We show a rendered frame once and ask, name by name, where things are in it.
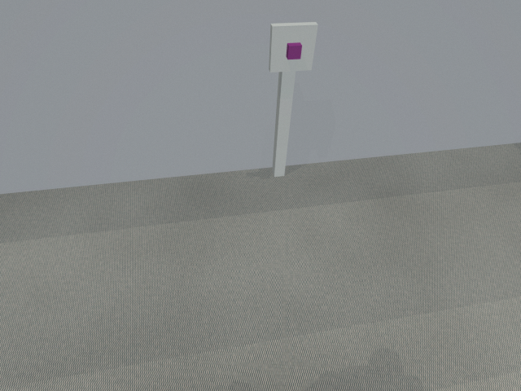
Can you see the panel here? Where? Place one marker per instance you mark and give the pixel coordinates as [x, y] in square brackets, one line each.
[280, 35]

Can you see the button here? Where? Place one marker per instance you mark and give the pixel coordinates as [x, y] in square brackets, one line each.
[294, 50]

